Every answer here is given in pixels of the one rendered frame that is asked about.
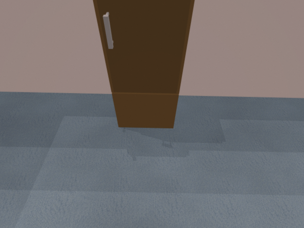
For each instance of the cupboard door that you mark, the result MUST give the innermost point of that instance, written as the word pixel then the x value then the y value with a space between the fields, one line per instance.
pixel 148 38

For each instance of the handle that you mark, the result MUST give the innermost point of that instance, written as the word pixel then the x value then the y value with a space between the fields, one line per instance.
pixel 108 30

